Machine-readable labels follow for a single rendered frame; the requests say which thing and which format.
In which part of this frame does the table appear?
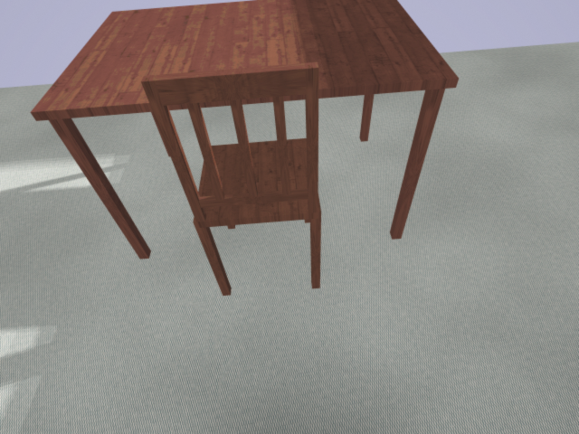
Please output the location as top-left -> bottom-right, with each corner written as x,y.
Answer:
31,0 -> 459,259

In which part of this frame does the chair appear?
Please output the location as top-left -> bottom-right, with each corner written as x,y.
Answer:
141,62 -> 321,296

